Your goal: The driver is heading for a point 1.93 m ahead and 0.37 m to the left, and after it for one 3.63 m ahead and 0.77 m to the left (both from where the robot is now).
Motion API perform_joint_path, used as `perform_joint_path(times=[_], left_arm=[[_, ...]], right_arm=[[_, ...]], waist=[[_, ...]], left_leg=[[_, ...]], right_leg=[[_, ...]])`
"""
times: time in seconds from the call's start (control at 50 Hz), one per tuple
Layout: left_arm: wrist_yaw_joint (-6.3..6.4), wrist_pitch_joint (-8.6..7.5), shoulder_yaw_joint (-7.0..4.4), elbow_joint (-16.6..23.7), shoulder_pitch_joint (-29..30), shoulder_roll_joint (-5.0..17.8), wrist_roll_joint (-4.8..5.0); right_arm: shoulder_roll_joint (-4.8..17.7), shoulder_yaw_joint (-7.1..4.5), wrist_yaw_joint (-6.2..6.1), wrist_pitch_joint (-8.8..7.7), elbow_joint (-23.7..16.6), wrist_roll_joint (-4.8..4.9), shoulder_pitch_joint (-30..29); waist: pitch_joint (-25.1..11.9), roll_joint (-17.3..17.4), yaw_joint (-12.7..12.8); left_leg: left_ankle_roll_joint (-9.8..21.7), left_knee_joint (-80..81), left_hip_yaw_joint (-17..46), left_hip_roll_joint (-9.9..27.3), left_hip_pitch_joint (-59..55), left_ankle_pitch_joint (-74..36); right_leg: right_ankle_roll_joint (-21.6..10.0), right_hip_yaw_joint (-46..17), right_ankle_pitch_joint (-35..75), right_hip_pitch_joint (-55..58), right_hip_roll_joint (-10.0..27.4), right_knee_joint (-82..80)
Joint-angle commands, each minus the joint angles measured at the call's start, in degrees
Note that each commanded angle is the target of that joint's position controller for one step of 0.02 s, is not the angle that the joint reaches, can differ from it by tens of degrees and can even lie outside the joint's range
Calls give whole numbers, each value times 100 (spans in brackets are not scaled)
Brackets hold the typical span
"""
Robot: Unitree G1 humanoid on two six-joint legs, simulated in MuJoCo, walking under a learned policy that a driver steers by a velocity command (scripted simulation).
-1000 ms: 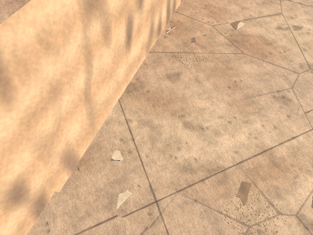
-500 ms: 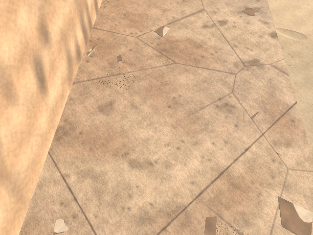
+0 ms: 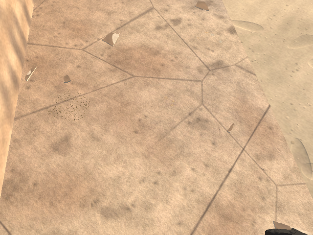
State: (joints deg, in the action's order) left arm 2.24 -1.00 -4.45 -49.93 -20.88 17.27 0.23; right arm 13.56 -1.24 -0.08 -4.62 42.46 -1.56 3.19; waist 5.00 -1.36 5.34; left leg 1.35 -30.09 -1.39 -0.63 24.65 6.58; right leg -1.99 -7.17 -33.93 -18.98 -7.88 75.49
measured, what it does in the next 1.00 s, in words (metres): walks ahead: right foot, then left foot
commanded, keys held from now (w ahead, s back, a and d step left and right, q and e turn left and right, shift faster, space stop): e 0.22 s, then q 0.20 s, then w+q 0.58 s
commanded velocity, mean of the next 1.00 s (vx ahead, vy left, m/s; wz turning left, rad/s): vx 0.22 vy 0.00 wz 0.06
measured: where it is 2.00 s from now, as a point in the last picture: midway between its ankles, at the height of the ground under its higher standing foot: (122, 176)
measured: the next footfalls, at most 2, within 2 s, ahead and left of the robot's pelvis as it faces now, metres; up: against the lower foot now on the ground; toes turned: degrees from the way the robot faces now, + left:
right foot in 0.42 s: +0.07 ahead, -0.12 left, +0.00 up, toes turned -9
left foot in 0.86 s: +0.19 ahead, +0.14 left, +0.00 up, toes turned +9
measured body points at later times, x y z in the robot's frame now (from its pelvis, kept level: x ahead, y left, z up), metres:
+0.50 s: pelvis +0.05 -0.01 +0.01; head +0.05 -0.02 +0.46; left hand +0.22 +0.20 -0.10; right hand +0.05 -0.26 -0.13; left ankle +0.08 +0.10 -0.71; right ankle +0.03 -0.11 -0.73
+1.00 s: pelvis +0.17 +0.07 +0.01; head +0.18 +0.10 +0.46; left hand +0.20 +0.34 -0.13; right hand +0.30 -0.19 -0.10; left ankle +0.15 +0.13 -0.73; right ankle +0.12 -0.09 -0.65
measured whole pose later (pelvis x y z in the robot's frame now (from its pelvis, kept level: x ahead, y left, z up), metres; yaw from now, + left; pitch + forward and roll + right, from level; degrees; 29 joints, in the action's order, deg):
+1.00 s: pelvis +0.17 +0.07 +0.01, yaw +9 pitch +1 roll -1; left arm -1.7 -3.2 -3.4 -49.6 -14.2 16.5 -2.2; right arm 15.0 -3.2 1.5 -1.4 45.1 -1.0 16.1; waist 0.9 -2.4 0.5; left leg 4.4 -28.0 -1.1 -2.8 14.5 15.0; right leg -1.0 2.4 -19.8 -23.0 4.0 60.3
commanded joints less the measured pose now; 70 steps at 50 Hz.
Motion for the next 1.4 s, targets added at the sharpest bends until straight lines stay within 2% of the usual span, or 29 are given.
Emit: perform_joint_path(times=[0.02,0.04,0.1,0.18,0.26,0.36,0.4,0.42,0.44,0.48,0.5,0.56,0.6,0.7,0.8,0.86,0.88,0.9,0.92,0.96,0.98,1.02,1.08,1.2,1.26,1.32,1.36,1.38,1.4], left_arm=[[-167,214,-120,264,-305,533,-245],[-220,313,-89,275,-323,391,-301],[-297,412,-86,391,-113,313,-259],[-387,537,-70,633,512,283,-245],[-485,568,69,810,1054,45,-267],[-346,428,230,586,995,-72,-188],[-213,267,266,378,666,37,-242],[-133,165,221,398,574,391,-339],[-81,151,159,502,1049,758,-239],[-74,127,52,453,1004,756,-213],[-58,126,63,423,985,723,-214],[-26,-26,119,385,915,368,-148],[-28,-134,102,307,745,301,-152],[-90,-265,-31,128,451,503,-168],[-201,-303,-167,130,504,788,-234],[-230,-247,-163,158,616,766,-182],[-255,-228,-67,214,602,483,-268],[-324,-279,82,785,1049,-4,-241],[-334,-285,26,757,1263,375,-363],[-430,-384,26,575,1059,435,-173],[-428,-372,14,499,969,438,-210],[-448,-237,35,390,796,403,-334],[-441,-108,73,568,1167,293,-317],[-472,-150,202,1069,2477,146,-248],[-475,-194,211,1278,2831,249,-229],[-419,-244,169,1184,2200,419,-195],[-292,-337,35,778,830,668,-214],[-186,-397,-57,716,-24,1006,-335],[-156,-380,-163,729,-196,1518,-466]], right_arm=[[536,-95,-162,80,-266,39,805],[665,-119,-175,97,-164,57,954],[768,-178,-134,23,-98,57,1047],[668,-197,-160,150,-120,59,936],[824,-260,-157,254,-12,54,1233],[792,-211,28,306,202,35,1395],[688,-147,100,291,347,52,1553],[398,-85,166,258,271,68,1723],[-9,20,169,242,205,181,2095],[731,-198,126,384,182,125,1470],[796,-277,144,433,158,107,1361],[527,-314,183,437,338,11,1697],[420,-321,174,417,266,6,1453],[316,-288,295,467,-20,-31,912],[454,-297,426,465,-212,-4,645],[554,-350,375,382,41,-87,1431],[879,-484,291,314,342,-118,2329],[1793,-683,183,265,376,-29,2981],[1597,-580,149,283,308,54,2742],[1192,-469,97,304,167,55,2055],[1154,-450,94,301,109,101,1842],[1013,-393,108,225,56,141,1672],[1071,-428,86,137,210,193,1988],[1068,-440,18,137,393,156,2448],[1178,-476,-41,141,431,103,2543],[1230,-505,-61,116,312,95,2146],[1232,-502,-13,79,327,70,1998],[896,-404,42,44,246,101,2099],[203,-261,52,47,186,259,2941]], waist=[[-1226,690,-433],[-1078,843,-396],[-1205,853,-264],[-956,817,-273],[-684,810,-501],[-713,962,-584],[-579,676,-406],[-836,31,-535],[-865,-974,-909],[-410,-972,-415],[-145,-910,-418],[-110,-531,-583],[-193,-380,-494],[-161,-537,-354],[-111,-575,-376],[-322,-155,-812],[-723,765,-1173],[-796,2806,-1418],[-581,1657,-1284],[-217,659,-844],[-246,479,-690],[-479,632,-540],[-395,488,-554],[-133,577,-919],[-54,520,-1002],[-226,627,-630],[-973,378,-30],[-1666,-104,270],[-2327,-1389,-220]], left_leg=[[925,901,1286,1922,-1874,-3680],[969,1015,1032,1828,-1451,-3927],[1177,1160,667,1795,-1273,-3780],[1198,1477,360,1752,-1263,-1789],[1079,1678,262,1714,-1037,-247],[1009,1355,418,1564,-842,-236],[530,1063,411,1374,-382,-622],[208,532,192,1026,-298,-73],[-34,415,-298,335,-140,1457],[91,-1020,-58,36,204,2018],[140,-1587,120,52,586,2002],[144,-2323,292,204,997,1535],[58,-2325,222,318,1185,1316],[-39,-1527,102,500,966,1082],[201,-769,-282,389,85,1252],[428,-70,-619,-84,-1388,1197],[615,450,131,180,-2368,1821],[1372,1826,3562,1852,-3332,3018],[1561,2161,4171,2073,-3296,2757],[1317,1798,2849,1624,-2672,1106],[1191,1814,2464,1385,-2471,525],[1150,1827,1956,1062,-2357,-610],[1256,1839,1740,959,-2315,-1260],[1186,1717,1780,797,-2282,-1543],[1096,1550,2096,957,-2460,-1813],[779,1096,2173,924,-2241,-2415],[513,-509,1783,474,-1936,-3325],[403,-2111,1487,105,-1239,-2081],[233,-3826,957,-745,408,2073]], right_leg=[[268,302,753,-1221,562,451],[306,408,826,-1011,519,467],[257,412,1214,-1053,513,345],[321,499,1734,-1429,687,-576],[306,569,1837,-951,781,-2087],[33,953,1478,490,631,-4066],[-48,671,2515,1635,872,-5713],[-142,-345,2805,2023,1908,-6037],[-605,-1078,3099,1661,2710,-6167],[-876,-1029,342,1081,2531,-6691],[-882,-1007,49,1091,2519,-6925],[-826,-375,992,1530,2335,-6939],[-857,-99,1330,1788,2378,-6910],[-897,292,1275,1676,2553,-6924],[-720,751,993,1167,2570,-6621],[-431,1409,1490,459,2302,-5251],[-201,1965,2070,-67,1874,-3437],[188,2138,520,-2241,802,-1365],[102,896,250,-2945,851,-750],[5,609,1430,-2601,1326,-1050],[20,593,1654,-2274,1388,-1339],[161,700,2011,-1853,1304,-1504],[364,765,2273,-2100,1216,-1811],[471,803,3221,-2115,994,-3389],[398,702,3303,-1930,920,-3906],[159,650,2991,-728,750,-4376],[-98,823,2702,1139,548,-4716],[-363,-275,1495,2350,1589,-4958],[-1007,-3109,570,3684,3168,-5512]])
Velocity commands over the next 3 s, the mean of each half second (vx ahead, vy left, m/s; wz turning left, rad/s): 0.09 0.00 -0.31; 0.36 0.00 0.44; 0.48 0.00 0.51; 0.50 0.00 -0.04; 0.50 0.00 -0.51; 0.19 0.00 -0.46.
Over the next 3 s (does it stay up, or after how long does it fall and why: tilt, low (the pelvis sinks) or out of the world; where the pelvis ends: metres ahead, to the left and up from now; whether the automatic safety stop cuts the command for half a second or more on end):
stays up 1.12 0.28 0.00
